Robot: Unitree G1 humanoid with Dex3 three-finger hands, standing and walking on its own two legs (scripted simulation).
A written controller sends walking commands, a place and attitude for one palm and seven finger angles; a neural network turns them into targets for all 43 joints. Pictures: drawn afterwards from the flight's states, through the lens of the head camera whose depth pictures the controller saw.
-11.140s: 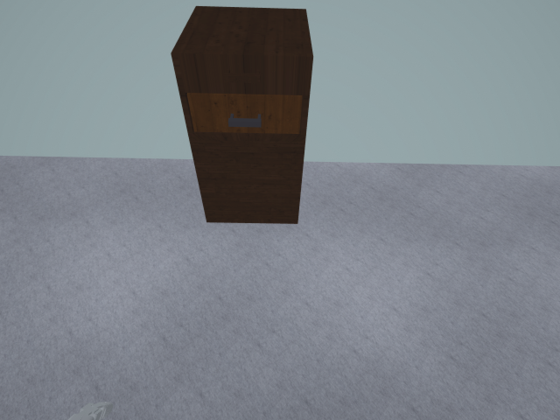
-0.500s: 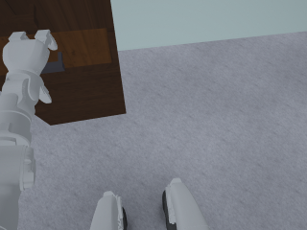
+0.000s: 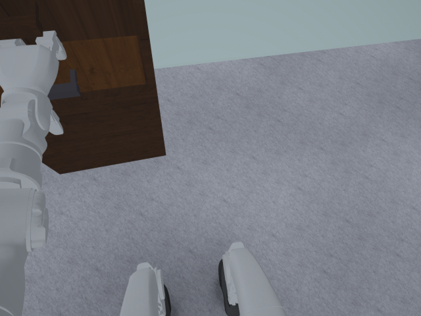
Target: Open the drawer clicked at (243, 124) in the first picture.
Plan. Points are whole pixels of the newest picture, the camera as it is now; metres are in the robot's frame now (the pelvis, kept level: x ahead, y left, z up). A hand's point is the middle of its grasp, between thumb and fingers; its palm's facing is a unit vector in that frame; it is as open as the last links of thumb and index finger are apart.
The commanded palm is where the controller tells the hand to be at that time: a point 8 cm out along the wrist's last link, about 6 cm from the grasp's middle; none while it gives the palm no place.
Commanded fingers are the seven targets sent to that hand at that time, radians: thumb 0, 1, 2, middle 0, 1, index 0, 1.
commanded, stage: move the hooked fingers above the handle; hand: left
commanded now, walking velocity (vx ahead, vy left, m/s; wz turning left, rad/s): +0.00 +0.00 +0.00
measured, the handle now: (49, 84) +0.60 +0.26 -0.06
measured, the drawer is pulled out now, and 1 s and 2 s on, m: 0.00 0.00 0.00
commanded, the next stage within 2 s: lower the fingers behind the handle in 1.82 s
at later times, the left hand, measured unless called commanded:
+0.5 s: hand (38, 90) +0.55 +0.25 -0.01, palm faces -0.08 +0.00 -1.00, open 13.8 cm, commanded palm +0.55 +0.23 +0.04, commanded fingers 0.00 -0.50 0.30 -0.30 -1.20 -0.30 -1.20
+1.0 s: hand (33, 87) +0.55 +0.26 +0.00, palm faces -0.09 -0.02 -1.00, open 13.9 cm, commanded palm +0.55 +0.23 +0.04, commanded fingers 0.00 -0.50 0.30 -0.30 -1.20 -0.30 -1.20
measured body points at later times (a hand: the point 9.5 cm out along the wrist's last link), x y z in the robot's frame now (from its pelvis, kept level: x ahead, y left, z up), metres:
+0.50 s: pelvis +0.00 +0.00 +0.00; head +0.19 +0.01 +0.40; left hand +0.55 +0.25 +0.04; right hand -0.02 -0.28 -0.11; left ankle +0.00 +0.11 -0.62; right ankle +0.05 -0.15 -0.62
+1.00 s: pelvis +0.01 +0.00 +0.00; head +0.19 +0.02 +0.41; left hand +0.55 +0.25 +0.05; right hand +0.00 -0.28 -0.11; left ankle +0.00 +0.11 -0.62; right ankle +0.05 -0.15 -0.62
